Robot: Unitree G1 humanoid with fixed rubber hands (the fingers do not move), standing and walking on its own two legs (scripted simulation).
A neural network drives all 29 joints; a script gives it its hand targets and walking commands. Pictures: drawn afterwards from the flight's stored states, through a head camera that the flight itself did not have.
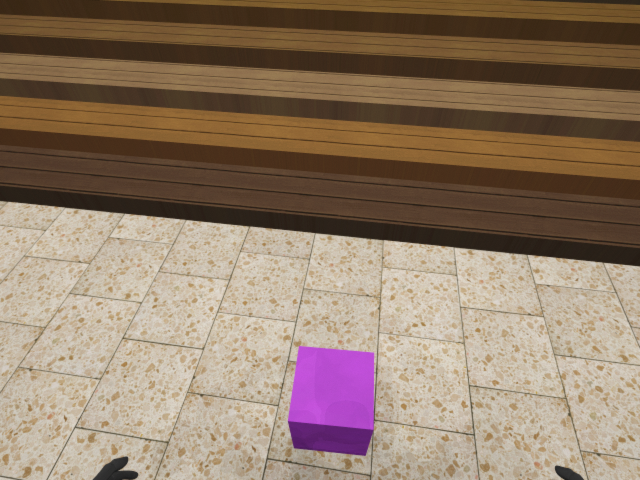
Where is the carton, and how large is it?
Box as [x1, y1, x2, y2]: [288, 346, 373, 455]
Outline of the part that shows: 299,346 288,416 288,423 294,447 365,455 373,429 373,352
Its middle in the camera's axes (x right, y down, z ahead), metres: +0.03 +0.46 +1.10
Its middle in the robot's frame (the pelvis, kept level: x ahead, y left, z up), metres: +0.44 +0.00 -0.66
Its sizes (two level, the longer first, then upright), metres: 0.210 0.200 0.250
